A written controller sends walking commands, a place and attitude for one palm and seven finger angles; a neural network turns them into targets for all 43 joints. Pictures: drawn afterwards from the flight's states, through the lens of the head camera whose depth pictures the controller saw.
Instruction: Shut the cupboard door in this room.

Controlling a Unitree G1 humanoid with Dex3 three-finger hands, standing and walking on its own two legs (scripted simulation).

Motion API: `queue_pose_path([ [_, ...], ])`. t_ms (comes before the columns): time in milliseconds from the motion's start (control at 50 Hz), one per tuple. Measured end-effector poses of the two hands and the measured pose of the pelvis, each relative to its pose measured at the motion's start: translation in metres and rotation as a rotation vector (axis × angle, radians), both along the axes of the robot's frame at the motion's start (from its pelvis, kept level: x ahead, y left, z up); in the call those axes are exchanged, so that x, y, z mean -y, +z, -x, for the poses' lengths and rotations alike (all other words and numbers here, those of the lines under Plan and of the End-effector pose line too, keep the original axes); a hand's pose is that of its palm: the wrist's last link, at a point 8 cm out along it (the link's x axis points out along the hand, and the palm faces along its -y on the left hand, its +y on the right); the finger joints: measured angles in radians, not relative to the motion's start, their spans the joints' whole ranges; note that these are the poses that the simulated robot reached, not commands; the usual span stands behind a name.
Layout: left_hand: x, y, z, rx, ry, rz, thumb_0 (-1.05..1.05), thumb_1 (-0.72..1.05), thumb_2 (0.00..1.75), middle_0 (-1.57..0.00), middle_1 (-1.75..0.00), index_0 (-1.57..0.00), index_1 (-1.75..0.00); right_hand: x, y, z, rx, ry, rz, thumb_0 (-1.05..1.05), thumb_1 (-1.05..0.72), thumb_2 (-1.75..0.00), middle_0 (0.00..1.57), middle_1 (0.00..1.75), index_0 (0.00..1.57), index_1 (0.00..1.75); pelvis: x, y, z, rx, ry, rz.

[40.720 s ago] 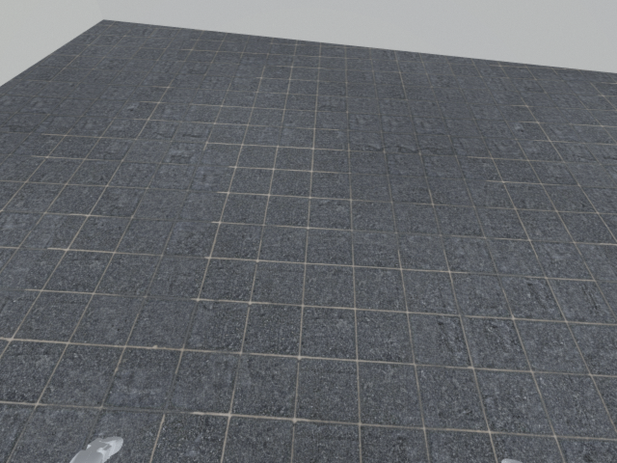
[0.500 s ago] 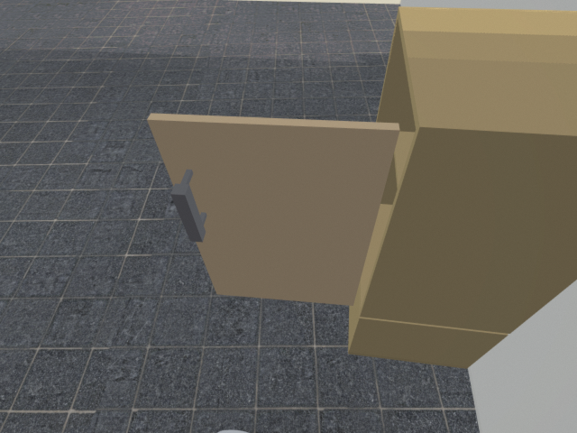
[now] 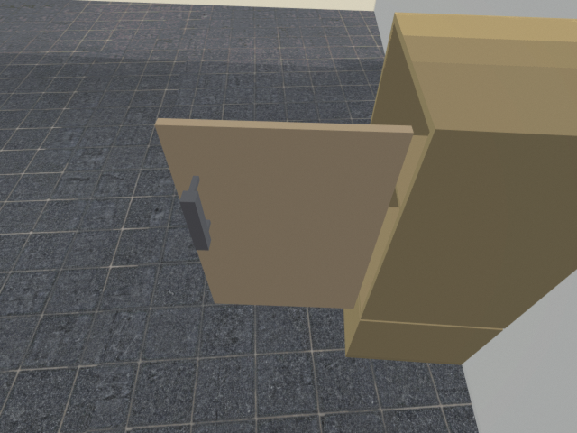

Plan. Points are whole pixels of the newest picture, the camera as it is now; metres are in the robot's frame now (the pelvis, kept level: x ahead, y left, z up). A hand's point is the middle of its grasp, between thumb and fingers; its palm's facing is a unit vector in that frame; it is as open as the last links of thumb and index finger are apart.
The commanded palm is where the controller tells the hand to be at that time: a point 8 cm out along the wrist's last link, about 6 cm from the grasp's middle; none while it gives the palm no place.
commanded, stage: come to a stop and stand still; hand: left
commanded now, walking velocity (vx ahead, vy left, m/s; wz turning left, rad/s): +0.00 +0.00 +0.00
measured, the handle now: (199, 213) +0.47 +0.20 -0.01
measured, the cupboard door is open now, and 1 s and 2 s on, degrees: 92 92 92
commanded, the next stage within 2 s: look again from close up in 0.06 s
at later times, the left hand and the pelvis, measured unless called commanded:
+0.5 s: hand out of the picture +0.01 +0.19 -0.18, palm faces +0.02 -0.98 -0.18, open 7.3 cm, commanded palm none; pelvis +0.00 +0.02 +0.00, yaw +1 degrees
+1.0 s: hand (160, 368) +0.20 +0.18 +0.00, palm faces +0.12 -0.99 -0.03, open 6.8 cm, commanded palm +0.09 +0.24 -0.06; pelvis -0.03 +0.00 -0.04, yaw +3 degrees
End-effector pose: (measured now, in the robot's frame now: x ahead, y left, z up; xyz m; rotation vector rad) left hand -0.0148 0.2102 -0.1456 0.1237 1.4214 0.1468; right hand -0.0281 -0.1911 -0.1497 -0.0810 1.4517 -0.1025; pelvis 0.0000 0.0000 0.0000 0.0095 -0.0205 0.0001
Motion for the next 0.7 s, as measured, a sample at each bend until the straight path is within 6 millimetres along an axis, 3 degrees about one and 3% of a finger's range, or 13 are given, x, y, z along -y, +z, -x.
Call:
queue_pose_path([
  [200,-0.001,-0.002,-0.006,-0.005,-0.004,-0.007,0.01,0.92,0.90,-0.20,-0.29,-0.20,-0.30,0.004,0.000,-0.013,-0.001,0.007,0.019,0.01,-0.91,-0.90,0.20,0.30,0.20,0.30,-0.003,-0.001,-0.008,-0.014,0.004,0.015],
  [340,-0.011,-0.008,-0.011,0.046,-0.016,-0.006,0.01,0.91,0.90,-0.20,-0.29,-0.20,-0.30,0.022,0.003,-0.036,0.112,0.011,0.087,0.02,-0.91,-0.90,0.20,0.30,0.20,0.30,-0.009,-0.005,-0.007,0.005,0.016,0.018],
  [460,-0.022,-0.007,-0.018,0.098,-0.023,-0.013,0.01,0.92,0.90,-0.20,-0.29,-0.20,-0.30,0.023,0.008,-0.052,0.181,0.032,0.102,0.01,-0.91,-0.90,0.20,0.30,0.20,0.30,-0.014,-0.005,0.000,0.019,0.013,0.019],
  [700,-0.029,-0.003,-0.001,0.063,-0.017,-0.013,0.00,0.91,0.90,-0.19,-0.29,-0.20,-0.30,0.015,0.010,-0.033,0.126,0.048,0.083,0.01,-0.91,-0.90,0.20,0.30,0.20,0.30,-0.019,-0.001,0.008,0.013,0.015,0.013],
])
